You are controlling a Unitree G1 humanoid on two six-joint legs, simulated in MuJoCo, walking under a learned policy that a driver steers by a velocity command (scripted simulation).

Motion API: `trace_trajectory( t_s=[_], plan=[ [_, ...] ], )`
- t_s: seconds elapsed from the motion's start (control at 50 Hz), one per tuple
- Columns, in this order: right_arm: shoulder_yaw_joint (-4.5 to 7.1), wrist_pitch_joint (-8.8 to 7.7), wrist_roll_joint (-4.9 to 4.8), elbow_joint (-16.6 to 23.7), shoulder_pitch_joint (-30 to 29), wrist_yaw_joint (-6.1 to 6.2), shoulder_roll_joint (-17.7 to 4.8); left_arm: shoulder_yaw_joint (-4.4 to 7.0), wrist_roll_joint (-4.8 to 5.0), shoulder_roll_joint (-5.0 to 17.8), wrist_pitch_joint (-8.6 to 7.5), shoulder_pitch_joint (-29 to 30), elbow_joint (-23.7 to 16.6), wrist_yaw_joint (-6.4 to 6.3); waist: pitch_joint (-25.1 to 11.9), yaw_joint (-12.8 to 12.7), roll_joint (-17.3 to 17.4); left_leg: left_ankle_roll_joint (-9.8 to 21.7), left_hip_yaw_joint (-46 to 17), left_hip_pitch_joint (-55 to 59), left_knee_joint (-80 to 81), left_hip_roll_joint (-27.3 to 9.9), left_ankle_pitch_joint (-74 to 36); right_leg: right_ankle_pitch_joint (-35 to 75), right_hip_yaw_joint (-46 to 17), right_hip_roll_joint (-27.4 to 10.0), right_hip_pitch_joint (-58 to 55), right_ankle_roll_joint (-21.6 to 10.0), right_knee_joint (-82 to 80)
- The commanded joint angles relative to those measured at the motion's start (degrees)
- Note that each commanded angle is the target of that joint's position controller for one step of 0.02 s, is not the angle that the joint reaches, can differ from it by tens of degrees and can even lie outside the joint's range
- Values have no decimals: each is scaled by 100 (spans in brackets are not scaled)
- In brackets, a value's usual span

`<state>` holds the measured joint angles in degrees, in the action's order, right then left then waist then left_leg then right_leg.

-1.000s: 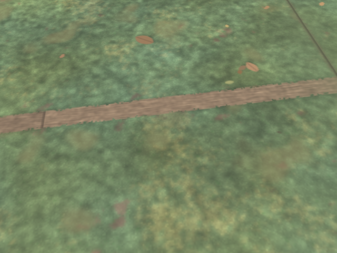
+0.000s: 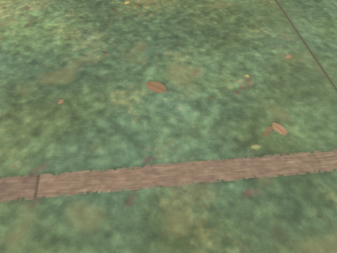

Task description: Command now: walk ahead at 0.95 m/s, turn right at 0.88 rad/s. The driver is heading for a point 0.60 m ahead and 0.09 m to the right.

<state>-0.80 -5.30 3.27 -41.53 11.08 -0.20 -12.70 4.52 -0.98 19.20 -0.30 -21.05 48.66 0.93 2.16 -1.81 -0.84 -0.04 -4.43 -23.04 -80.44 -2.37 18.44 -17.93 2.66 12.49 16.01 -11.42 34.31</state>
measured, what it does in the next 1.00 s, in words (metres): walks ahead, turning right: left foot, then right foot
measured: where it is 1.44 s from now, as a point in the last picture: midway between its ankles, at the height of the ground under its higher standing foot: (198, 186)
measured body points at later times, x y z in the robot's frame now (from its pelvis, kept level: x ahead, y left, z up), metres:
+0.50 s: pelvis +0.45 +0.02 +0.02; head +0.48 +0.01 +0.47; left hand +0.75 +0.19 -0.06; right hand +0.33 -0.26 -0.09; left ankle +0.46 +0.16 -0.72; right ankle +0.43 -0.08 -0.62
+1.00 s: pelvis +0.70 -0.10 +0.02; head +0.73 -0.13 +0.47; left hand +0.95 +0.05 -0.09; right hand +0.70 -0.42 -0.08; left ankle +0.86 +0.01 -0.68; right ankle +0.71 -0.20 -0.72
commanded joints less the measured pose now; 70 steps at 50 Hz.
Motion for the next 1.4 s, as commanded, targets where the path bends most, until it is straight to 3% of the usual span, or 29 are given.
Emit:
trace_trajectory(
  t_s=[0.02,0.1,0.18,0.22,0.26,0.28,0.3,0.32,0.34,0.38,0.44,0.5,0.54,0.56,0.62,0.66,0.68,0.7,0.72,0.74,0.78,0.82,0.92,1.06,1.08,1.1,1.12,1.16,1.4],
  plan=[
    [127,107,163,557,76,-33,-832,83,44,586,-310,27,-368,-103,421,456,601,-242,-33,-1688,695,-410,170,22,-2991,-1633,-285,-927,-2404],
    [-24,188,12,1142,-1316,-155,-650,128,89,721,-451,-149,-382,-64,738,37,223,-449,497,-1058,3043,-362,-1301,1463,-2295,-1080,635,-611,-2688],
    [-34,137,-134,1323,-1719,-144,-674,224,160,941,-445,-508,-252,-38,201,-373,-193,-209,602,-368,4513,90,-2428,3679,-2353,-1257,-466,-211,-2276],
    [71,106,-131,1214,-1264,-64,-928,262,155,1093,-453,-339,-285,-82,-250,-121,-242,-92,521,536,4976,377,-2092,5032,-2368,-1265,-922,62,-1492],
    [359,68,-213,764,562,114,-1524,332,59,1445,-489,176,-391,-52,-1290,980,-330,-2,370,2579,4906,356,-1270,5436,-2413,-1201,-680,310,663],
    [541,58,-130,447,1902,248,-1880,239,7,1065,-567,494,-505,-41,-1882,1586,-93,98,-120,4006,4667,-288,-145,4280,-2141,-941,178,368,2316],
    [608,40,120,273,2487,310,-2144,-53,39,-88,-592,462,-750,-75,-2192,1384,1524,212,-2067,5073,5118,-1938,1479,-1223,-1595,-427,1738,361,4249],
    [671,67,136,419,1604,209,-2265,-143,278,64,-537,-187,-1043,-69,-2658,596,2564,707,-4930,4889,6496,-2587,2443,-940,-1234,-473,2591,378,4995],
    [581,101,59,602,753,166,-1535,-90,88,513,-405,285,-808,-94,-1629,596,1301,713,-4017,3876,6676,-2147,3225,-125,-1044,-1024,2758,367,4918],
    [455,116,22,394,565,113,-1012,-55,-48,539,-254,743,-824,82,-695,477,323,602,-2201,2597,6603,-1697,1352,307,-820,-1416,2562,482,4486],
    [335,-51,-119,-202,1084,43,-631,-209,-124,19,-45,1187,-1179,273,7,283,521,493,-760,1822,6820,-1458,-630,295,-787,-1766,2728,579,4277],
    [342,-238,-189,-347,921,-59,-786,-305,-155,-63,-46,1548,-1542,258,273,-1,566,538,420,1462,6861,-1315,-4231,518,-632,-1588,2676,733,3221],
    [356,-270,-207,-305,412,-74,-905,-383,-124,-88,-118,1692,-1579,341,323,-179,608,365,1298,909,7032,-792,-4238,1456,-256,-1384,1645,763,1387],
    [552,-265,-467,-11,70,110,-1486,-330,381,-65,-275,1715,-1538,297,223,-82,764,365,1364,959,6964,-650,-4143,1830,-171,-1318,1280,889,894],
    [666,-239,-516,-121,622,281,-1896,-221,127,242,-402,1724,-1567,367,-304,-191,576,396,1261,1633,6354,-980,-5513,2172,-12,-881,270,732,145],
    [655,-91,-536,-115,631,300,-1841,-23,51,559,-359,570,-1210,296,-867,-759,611,227,1330,1753,4684,-856,-5929,2550,-77,-732,-1027,390,-381],
    [599,-64,-526,-61,727,300,-1671,76,14,788,-305,168,-1086,189,-985,-953,338,1,1364,1110,3285,-545,-4673,3423,-450,-996,-1915,218,-758],
    [387,-64,-122,70,1419,216,-874,83,-52,1300,-260,305,-1060,37,-1445,-176,-1601,-290,1284,-599,719,274,2024,7580,-1929,-2380,-3490,-274,255],
    [254,-98,-397,-84,2303,72,-1007,-14,-193,1090,-307,330,-1315,57,-3383,-99,-1356,-279,-235,-1221,-607,453,2424,7524,-4031,-3719,-4494,-1532,32],
    [388,-44,-504,-107,1726,61,-1522,-6,-85,855,-269,610,-1427,99,-3194,-305,-340,-283,-391,-1003,-503,166,1871,6589,-3584,-3302,-3713,-1384,-397],
    [384,64,-415,63,896,213,-1382,-111,214,449,-302,1271,-1343,107,-1517,32,398,-386,-54,-1328,386,-213,1163,5142,-2733,-2728,-1942,-850,-844],
    [419,235,-383,108,935,302,-1346,-125,69,383,-323,1458,-1254,84,-1095,355,208,-451,-82,-626,799,-323,803,4913,-2361,-2523,-561,-716,-1239],
    [291,356,-281,205,745,338,-750,-114,5,281,-292,1587,-944,-33,-1265,488,-176,-507,113,165,2590,-291,108,5070,-1337,-2136,294,-503,-1373],
    [310,448,-278,239,110,261,-728,-203,62,41,-126,1436,-581,-45,-837,382,-421,-236,291,1228,5067,6,-1182,1692,-1396,-1904,517,57,-1147],
    [320,429,-193,285,41,250,-830,-257,50,-117,-143,1170,-489,-44,-733,320,-274,-92,60,1476,5471,-190,-1747,1075,-1405,-1717,616,373,-1004],
    [378,432,-139,397,-37,262,-1188,-272,-44,-174,-164,828,-429,-47,-708,64,314,150,-493,1676,5502,-798,-2757,138,-1151,-1325,791,685,-564],
    [404,461,-139,354,-293,251,-1238,-256,11,-241,-163,342,-334,-65,-785,-302,1172,553,-644,1198,5572,-1048,-2061,-386,-729,-1036,460,895,-547],
    [309,431,-171,360,-438,154,-739,-189,0,32,-37,969,-346,-123,-388,-5,813,307,-384,467,5773,-495,-229,250,-733,-1126,-32,1040,-662],
    [333,311,-263,53,-43,158,-665,-118,80,-62,98,1121,100,-257,-483,164,147,207,19,964,5331,-122,-1608,1408,-950,-1315,-382,1002,-597]
  ],
)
